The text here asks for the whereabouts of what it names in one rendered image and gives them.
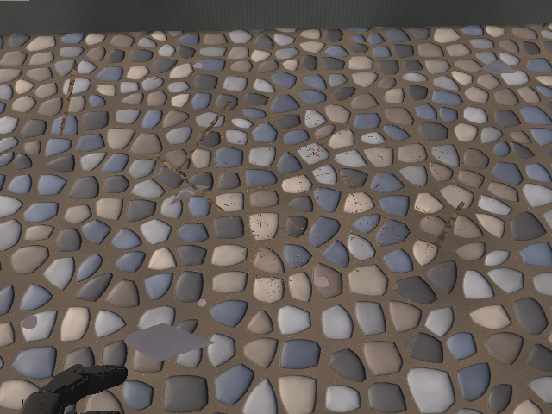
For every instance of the robot left hand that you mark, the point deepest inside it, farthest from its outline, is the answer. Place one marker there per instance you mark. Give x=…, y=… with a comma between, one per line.
x=71, y=385

